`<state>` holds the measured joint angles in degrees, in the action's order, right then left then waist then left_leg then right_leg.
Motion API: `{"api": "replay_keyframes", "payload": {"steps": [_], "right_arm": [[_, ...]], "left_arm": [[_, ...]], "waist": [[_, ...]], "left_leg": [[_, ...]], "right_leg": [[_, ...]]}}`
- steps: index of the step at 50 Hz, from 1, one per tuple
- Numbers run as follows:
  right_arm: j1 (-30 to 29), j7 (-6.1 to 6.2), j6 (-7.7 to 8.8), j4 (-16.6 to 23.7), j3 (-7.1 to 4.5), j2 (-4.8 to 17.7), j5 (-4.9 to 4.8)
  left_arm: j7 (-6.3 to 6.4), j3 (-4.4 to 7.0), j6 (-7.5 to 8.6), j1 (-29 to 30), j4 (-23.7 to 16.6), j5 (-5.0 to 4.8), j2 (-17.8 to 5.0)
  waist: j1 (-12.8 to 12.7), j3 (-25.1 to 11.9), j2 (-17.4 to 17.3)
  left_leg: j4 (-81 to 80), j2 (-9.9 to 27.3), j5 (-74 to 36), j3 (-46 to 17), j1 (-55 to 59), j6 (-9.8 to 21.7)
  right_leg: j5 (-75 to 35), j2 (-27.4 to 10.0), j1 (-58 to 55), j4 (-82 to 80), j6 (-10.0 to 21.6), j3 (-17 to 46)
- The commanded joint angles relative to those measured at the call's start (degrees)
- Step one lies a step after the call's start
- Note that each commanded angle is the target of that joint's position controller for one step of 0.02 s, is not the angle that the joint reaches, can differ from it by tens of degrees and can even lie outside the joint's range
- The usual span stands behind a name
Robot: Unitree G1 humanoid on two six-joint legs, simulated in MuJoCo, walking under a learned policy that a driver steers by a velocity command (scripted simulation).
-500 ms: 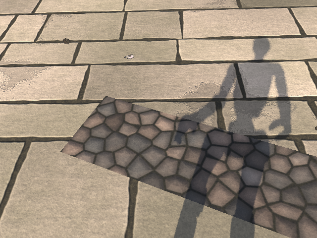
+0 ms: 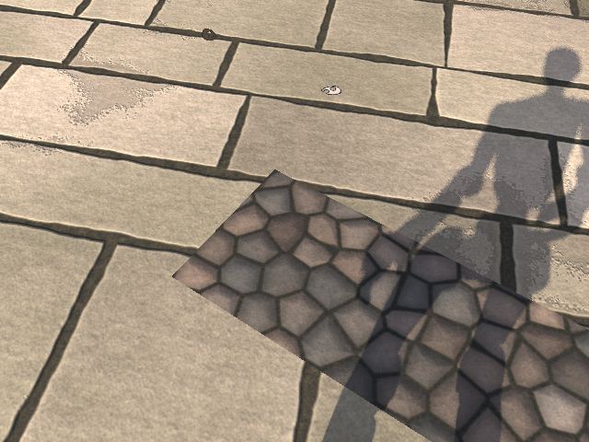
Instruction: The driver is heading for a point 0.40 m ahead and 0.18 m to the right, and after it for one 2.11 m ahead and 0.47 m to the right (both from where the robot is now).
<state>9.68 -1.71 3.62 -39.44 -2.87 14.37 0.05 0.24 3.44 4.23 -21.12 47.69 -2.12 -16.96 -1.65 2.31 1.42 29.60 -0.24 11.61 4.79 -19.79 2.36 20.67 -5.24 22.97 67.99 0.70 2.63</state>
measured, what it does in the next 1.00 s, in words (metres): walks ahead, turning right: right foot, then left foot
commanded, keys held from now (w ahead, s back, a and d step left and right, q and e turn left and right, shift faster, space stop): w+e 0.68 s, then w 0.32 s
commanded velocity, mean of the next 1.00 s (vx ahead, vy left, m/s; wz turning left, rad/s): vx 0.50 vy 0.00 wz -0.41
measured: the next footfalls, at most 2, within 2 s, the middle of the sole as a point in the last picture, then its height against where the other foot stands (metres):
right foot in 0.40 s outside the picture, level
left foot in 0.88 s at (330, 332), level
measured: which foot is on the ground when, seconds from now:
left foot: down 0.00-0.42, up 0.44-0.86, down 0.88-1.00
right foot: up 0.00-0.38, down 0.40-0.90, up 0.92-1.00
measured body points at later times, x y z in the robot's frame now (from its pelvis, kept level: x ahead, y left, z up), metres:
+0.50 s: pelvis +0.28 -0.06 -0.01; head +0.33 -0.07 +0.43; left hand +0.51 +0.16 -0.11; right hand +0.30 -0.35 -0.13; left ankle +0.15 +0.12 -0.63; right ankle +0.35 -0.14 -0.73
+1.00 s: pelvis +0.59 -0.09 +0.00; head +0.61 -0.10 +0.45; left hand +0.78 +0.12 -0.12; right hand +0.60 -0.40 -0.09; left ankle +0.68 -0.03 -0.73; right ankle +0.41 -0.15 -0.64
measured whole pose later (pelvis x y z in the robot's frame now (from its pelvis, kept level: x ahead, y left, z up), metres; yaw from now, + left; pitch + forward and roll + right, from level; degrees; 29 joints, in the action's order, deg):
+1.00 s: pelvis +0.59 -0.09 +0.00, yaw -28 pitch +2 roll +1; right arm 10.3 -1.8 6.3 -42.0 -3.0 15.7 -0.1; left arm 0.5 2.7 2.5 -19.2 42.5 -1.2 -16.6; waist -0.7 0.7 1.6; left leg 29.5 -2.7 9.7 1.0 -21.2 2.4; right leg 24.5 2.9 19.5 65.8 2.0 6.4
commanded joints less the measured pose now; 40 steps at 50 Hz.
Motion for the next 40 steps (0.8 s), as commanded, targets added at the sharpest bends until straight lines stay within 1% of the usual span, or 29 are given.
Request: {"api": "replay_keyframes", "payload": {"steps": [1, 2, 3, 4, 6, 8, 10, 12, 14, 15, 17, 18, 19, 20, 21, 22, 23, 24, 25, 26, 27, 28, 29, 30, 32, 34, 35, 37, 40], "right_arm": [[3.53, 0.19, 2.03, 0.29, -2.1, 5.2, 0.43], [3.05, 0.24, 2.6, -0.48, -2.32, 5.63, 0.5], [2.51, 0.34, 3.03, -1.02, -2.49, 5.69, 0.7], [2.61, 0.5, 3.27, -1.65, -2.55, 5.77, 0.91], [3.51, 0.94, 3.38, -2.8, -2.66, 6.03, 0.98], [3.46, 1.38, 3.29, -3.28, -2.79, 6.94, 0.84], [5.01, 1.84, 3.02, -4.07, -3.1, 8.27, 0.46], [7.44, 2.12, 2.34, -5.27, -3.44, 9.34, -0.02], [8.88, 2.3, 1.24, -6.11, -3.72, 10.13, -0.59], [8.89, 2.44, 0.64, -6.25, -3.85, 10.66, -0.76], [8.26, 2.91, -0.42, -5.95, -4.24, 12.45, -0.93], [7.85, 3.16, -0.96, -5.69, -4.4, 13.31, -1.04], [7.1, 3.34, -1.37, -5.38, -4.43, 13.92, -1.19], [6.03, 3.58, -1.22, -4.84, -3.97, 13.39, -1.37], [11.4, 3.05, -0.25, -2.33, -1.71, 5.86, 0.86], [11.03, 2.07, 2.24, -0.87, -0.45, 4.97, 0.18], [3.1, 1.26, 3.81, 0.65, -1.82, 9.97, -2.26], [0.65, 1.12, 4.62, 1.86, -1.53, 9.78, -2.77], [-0.35, 1.66, 4.65, 1.06, -1.52, 8.93, -1.22], [1.33, 1.83, 4.27, 1.02, -1.89, 9.35, -0.35], [2.62, 1.76, 3.52, 0.72, -2.1, 9.71, 0.03], [3.45, 1.74, 2.92, 0.52, -2.17, 9.49, 0.44], [3.46, 1.8, 2.34, 0.31, -1.91, 8.41, 0.66], [2.22, 1.9, 1.9, 0.78, -1.67, 7.72, 0.87], [-2.58, 2.04, 1.55, 2.26, -1.03, 6.32, 0.96], [-7.08, 1.8, 1.75, 3.21, -0.48, 5.28, 0.71], [-8.58, 1.5, 1.93, 3.36, -0.31, 5.1, 0.43], [-10.98, 0.84, 2.47, 3.77, -0.3, 5.61, -0.17], [-12.01, 0.02, 3.29, 4.38, -0.96, 7.58, -0.34]], "left_arm": [[0.01, 1.36, -0.38, -0.47, -3.85, 0.19, -4.15], [-0.03, 1.23, -1.11, -0.87, -3.81, 0.08, -3.01], [0.18, 1.31, -1.66, 0.1, -3.81, 0.0, -2.93], [0.32, 1.32, -1.95, 1.57, -4.37, 0.09, -2.75], [0.21, 1.15, -1.85, 4.31, -5.44, 0.54, -2.32], [-0.54, 0.76, -1.34, 7.74, -6.48, 0.77, -1.78], [-1.5, 0.08, -1.11, 12.46, -8.04, 0.98, -0.78], [-2.39, -0.34, -1.01, 16.37, -9.93, 0.9, -0.37], [-3.29, -0.37, -0.94, 18.92, -11.83, 0.82, -0.73], [-3.7, -0.22, -0.92, 19.41, -12.67, 0.79, -1.14], [-4.09, 0.69, -1.23, 17.69, -13.58, 0.74, -2.95], [-4.04, 1.51, -1.51, 14.24, -13.3, 0.66, -4.48], [-3.69, 2.82, -1.75, 7.52, -12.09, 0.52, -6.93], [-2.76, 4.67, -2.1, -1.87, -10.06, 0.53, -10.23], [-1.69, 6.04, -2.38, -4.83, -9.39, 0.53, -16.47], [-2.08, 5.3, -1.38, -4.39, -11.32, 0.66, -16.0], [-2.26, 4.06, -0.77, -3.65, -11.18, 1.27, -11.4], [-2.22, 3.53, -0.3, -0.52, -11.14, 1.16, -9.79], [-2.2, 2.82, -0.27, 3.54, -11.58, 0.93, -7.77], [-1.9, 2.52, -0.12, 6.06, -12.54, 1.53, -7.05], [-1.72, 2.25, -0.08, 7.55, -13.39, 1.96, -6.32], [-1.51, 2.25, 0.03, 8.0, -13.45, 1.74, -6.27], [-1.17, 2.37, 0.11, 7.88, -13.23, 1.65, -6.87], [-0.81, 2.53, 0.15, 7.13, -12.89, 1.45, -7.53], [-0.05, 2.84, -0.12, 5.4, -12.12, 1.28, -8.79], [0.38, 2.88, -0.59, 4.15, -11.53, 0.98, -8.99], [0.5, 2.78, -0.73, 3.6, -11.19, 1.01, -8.88], [0.47, 2.68, -0.79, 1.43, -10.0, 0.95, -8.79], [0.51, 2.41, -0.98, -0.46, -8.52, 0.92, -7.92]], "waist": [[1.71, -4.29, -8.7], [0.69, -3.37, -8.05], [0.36, -1.82, -6.07], [0.47, -0.38, -5.42], [0.94, 1.29, -4.68], [1.74, 2.19, -4.17], [3.66, 3.57, -3.1], [5.25, 4.9, -2.16], [5.79, 5.2, -2.21], [5.4, 4.7, -2.62], [3.26, 1.0, -5.03], [0.96, -1.86, -6.29], [-2.94, -5.69, -6.73], [-8.35, -10.32, -4.72], [-4.26, -15.99, 9.61], [-3.28, -25.28, 9.87], [-6.22, -20.15, 3.66], [-4.21, -12.46, 0.86], [-1.46, -7.11, -4.56], [1.0, -5.92, -1.66], [2.31, -5.35, -0.65], [2.91, -5.13, -0.26], [3.24, -4.9, -0.61], [2.92, -4.05, -0.59], [1.43, -2.63, 0.36], [-0.5, -2.36, 2.15], [-1.32, -2.48, 2.89], [-2.91, -2.47, 3.7], [-3.07, -1.84, 4.39]], "left_leg": [[-18.99, 14.6, -6.56, -13.57, 12.94, 8.57], [-20.54, 14.85, -8.17, -11.24, 11.29, 9.09], [-21.75, 14.49, -9.22, -9.04, 10.05, 8.86], [-22.23, 14.49, -11.75, -6.86, 9.98, 8.73], [-22.68, 13.67, -14.89, -2.91, 11.07, 8.28], [-23.38, 12.52, -15.66, 0.83, 11.48, 7.29], [-24.31, 13.3, -16.26, 2.98, 13.13, 6.95], [-23.5, 14.83, -18.21, 4.15, 17.76, 6.8], [-21.03, 16.14, -22.61, 5.21, 23.39, 6.28], [-18.96, 16.48, -27.8, 5.95, 25.37, 5.81], [-11.66, 16.33, -47.54, 7.43, 28.08, 4.54], [-5.31, 16.01, -56.15, 7.85, 28.56, 3.96], [4.35, 15.09, -59.0, 8.23, 26.19, 3.08], [18.57, 12.67, -50.65, 8.93, 17.33, 0.9], [40.6, 4.75, -4.08, 7.48, -6.72, -2.74], [53.01, -4.28, 23.85, -6.7, -20.05, -3.53], [53.58, -0.5, 19.03, -11.79, -25.87, -2.04], [48.53, 2.07, 13.59, -11.19, -26.45, -0.89], [42.87, 4.55, 10.08, -10.22, -23.3, -0.73], [39.61, 5.76, 7.83, -10.54, -19.32, -1.55], [38.07, 6.51, 6.87, -10.7, -16.21, -2.4], [35.68, 6.68, 5.91, -10.13, -15.0, -3.39], [33.37, 6.64, 5.01, -9.22, -14.16, -4.35], [30.27, 6.24, 3.14, -8.41, -14.42, -5.4], [21.53, 5.18, -3.66, -7.7, -14.56, -6.84], [11.71, 3.24, -11.53, -7.5, -11.76, -7.15], [7.74, 2.39, -14.82, -7.09, -10.22, -7.15], [3.94, 1.71, -18.72, -7.16, -8.19, -6.76], [-0.08, 1.85, -15.48, -8.37, -8.91, -4.41]], "right_leg": [[-7.45, -4.22, 11.79, 1.31, 0.2, 3.53], [-8.48, -3.97, 12.06, 0.79, -0.37, 3.42], [-9.57, -3.97, 13.06, -0.15, -0.66, 3.89], [-11.62, -3.55, 15.09, -1.96, -1.02, 4.52], [-16.93, -2.82, 17.56, -8.11, -1.26, 5.09], [-23.45, -1.96, 16.25, -16.96, -0.8, 2.98], [-26.51, -1.45, 15.66, -23.46, -0.16, -0.29], [-26.24, -1.16, 17.54, -27.83, 0.9, -1.74], [-23.34, -0.58, 19.59, -30.66, 2.15, -3.21], [-21.11, 0.27, 19.04, -31.63, 2.94, -4.41], [-15.4, 4.1, 13.21, -31.64, 5.01, -8.08], [-12.16, 6.4, 8.1, -31.06, 6.34, -9.54], [-10.86, 8.67, -1.16, -31.85, 8.02, -10.01], [-13.94, 9.27, -16.97, -36.22, 10.46, -6.98], [-11.85, -4.94, -39.01, -36.45, 18.38, 18.17], [-1.73, -14.16, -48.51, -47.65, 27.01, 47.23], [-1.24, -12.78, -45.52, -51.25, 22.47, 41.28], [-4.88, -10.72, -37.02, -51.63, 19.81, 33.23], [-11.57, -7.54, -27.82, -52.11, 16.91, 25.81], [-18.0, -6.49, -21.68, -52.76, 17.35, 22.74], [-21.36, -5.12, -17.71, -53.92, 17.31, 20.85], [-23.98, -4.15, -15.47, -54.61, 17.26, 18.74], [-25.75, -3.38, -12.94, -54.93, 17.01, 16.59], [-27.65, -2.62, -10.93, -55.14, 16.82, 14.8], [-26.89, -0.8, -8.58, -55.11, 15.4, 12.24], [-21.87, 1.26, -7.33, -54.2, 13.2, 10.72], [-19.47, 1.43, -7.34, -53.97, 12.41, 10.35], [-16.24, -0.12, -8.69, -53.39, 11.86, 11.9], [-15.14, -3.33, -14.87, -49.45, 11.16, 15.88]]}}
